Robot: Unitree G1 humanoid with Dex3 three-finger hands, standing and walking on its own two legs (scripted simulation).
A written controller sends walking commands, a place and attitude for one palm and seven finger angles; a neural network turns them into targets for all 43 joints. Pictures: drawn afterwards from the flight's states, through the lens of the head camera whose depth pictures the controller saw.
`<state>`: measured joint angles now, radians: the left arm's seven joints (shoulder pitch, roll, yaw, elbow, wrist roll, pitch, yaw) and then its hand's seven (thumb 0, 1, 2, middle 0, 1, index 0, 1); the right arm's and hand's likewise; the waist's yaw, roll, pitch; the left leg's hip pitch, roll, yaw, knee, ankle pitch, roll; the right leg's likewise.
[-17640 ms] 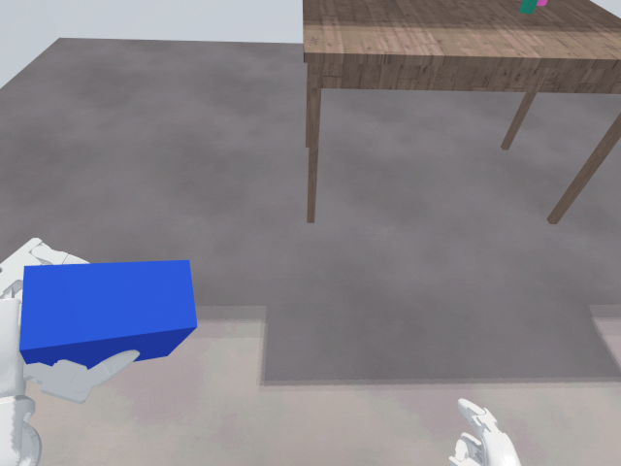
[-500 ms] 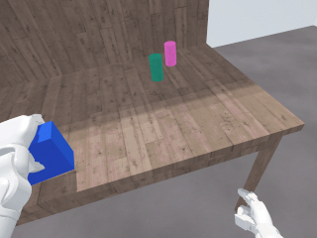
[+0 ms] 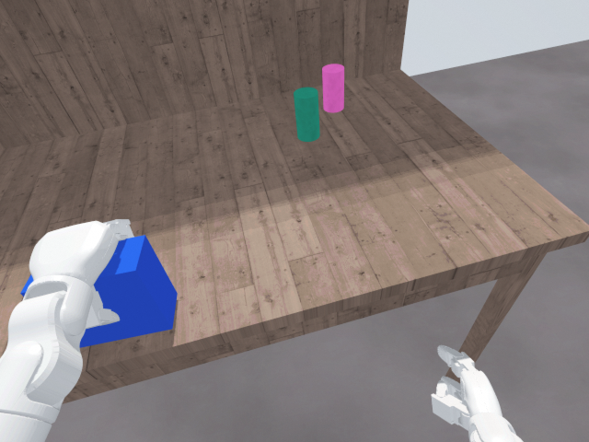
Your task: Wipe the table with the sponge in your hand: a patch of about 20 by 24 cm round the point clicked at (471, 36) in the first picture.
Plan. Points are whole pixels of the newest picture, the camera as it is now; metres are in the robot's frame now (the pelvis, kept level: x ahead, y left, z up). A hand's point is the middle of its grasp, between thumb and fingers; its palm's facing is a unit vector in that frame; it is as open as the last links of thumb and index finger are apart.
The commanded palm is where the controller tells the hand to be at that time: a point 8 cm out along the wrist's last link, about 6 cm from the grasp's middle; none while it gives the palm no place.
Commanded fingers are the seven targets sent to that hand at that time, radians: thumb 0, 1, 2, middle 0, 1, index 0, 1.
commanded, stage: move the sponge above the wiping area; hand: left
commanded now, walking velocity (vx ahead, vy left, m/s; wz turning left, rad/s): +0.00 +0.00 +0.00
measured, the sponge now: (116, 302) +0.26 +0.31 +0.06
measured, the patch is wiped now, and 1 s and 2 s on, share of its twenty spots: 0.00 0.00 0.00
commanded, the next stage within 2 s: none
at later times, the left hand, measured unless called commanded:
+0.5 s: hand (120, 284) +0.25 +0.27 +0.12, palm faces +0.00 -0.07 -1.00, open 10.2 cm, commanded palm +0.23 +0.28 +0.21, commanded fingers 0.00 0.10 1.30 -1.20 -1.60 -1.20 -1.60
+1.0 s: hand (122, 270) +0.26 +0.26 +0.14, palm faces +0.06 -0.03 -1.00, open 10.2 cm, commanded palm +0.23 +0.28 +0.22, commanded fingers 0.00 0.10 1.30 -1.20 -1.60 -1.20 -1.60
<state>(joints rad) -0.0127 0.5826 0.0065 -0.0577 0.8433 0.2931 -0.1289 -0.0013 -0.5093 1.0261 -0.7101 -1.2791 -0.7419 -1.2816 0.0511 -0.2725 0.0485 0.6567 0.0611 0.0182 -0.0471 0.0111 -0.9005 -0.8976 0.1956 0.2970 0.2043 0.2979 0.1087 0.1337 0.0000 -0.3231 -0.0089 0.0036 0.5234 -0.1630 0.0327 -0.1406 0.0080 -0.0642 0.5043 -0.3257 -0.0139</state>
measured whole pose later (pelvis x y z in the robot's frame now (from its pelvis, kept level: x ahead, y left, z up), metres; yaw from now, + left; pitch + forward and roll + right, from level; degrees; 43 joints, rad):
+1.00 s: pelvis +0.01 -0.03 +0.00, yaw -1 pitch -4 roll -1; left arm 0.04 0.61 0.03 -0.13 0.84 0.19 -0.09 0.00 -0.51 1.03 -0.71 -1.28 -0.74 -1.28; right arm 0.08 -0.28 0.04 0.67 0.05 0.00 -0.06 0.01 -0.90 -0.90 0.19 0.30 0.20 0.30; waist 0.12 0.12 0.01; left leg -0.27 0.02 0.00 0.51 -0.17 -0.01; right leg -0.09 0.04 -0.06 0.50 -0.33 -0.05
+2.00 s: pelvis -0.01 -0.01 +0.00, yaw +0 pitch -4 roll -1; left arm -0.16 0.54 -0.01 -0.04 0.86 0.43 -0.04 0.00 -0.51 1.04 -0.70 -1.29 -0.73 -1.29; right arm 0.01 -0.23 0.08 0.67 0.08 0.03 -0.03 0.01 -0.90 -0.90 0.20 0.30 0.21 0.30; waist 0.13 0.13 -0.02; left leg -0.29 0.00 0.00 0.47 -0.12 0.02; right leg -0.12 0.02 -0.06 0.48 -0.30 -0.02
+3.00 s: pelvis -0.01 -0.01 +0.00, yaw +0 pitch -4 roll -1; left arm 0.00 0.58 -0.05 -0.12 0.86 0.26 -0.18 0.00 -0.52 1.04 -0.70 -1.30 -0.73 -1.30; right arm 0.03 -0.27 0.05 0.65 0.06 -0.01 -0.07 0.01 -0.90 -0.90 0.19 0.30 0.20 0.30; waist 0.12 0.13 0.02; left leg -0.30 0.00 -0.01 0.51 -0.15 0.02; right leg -0.12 0.02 -0.06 0.50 -0.31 -0.03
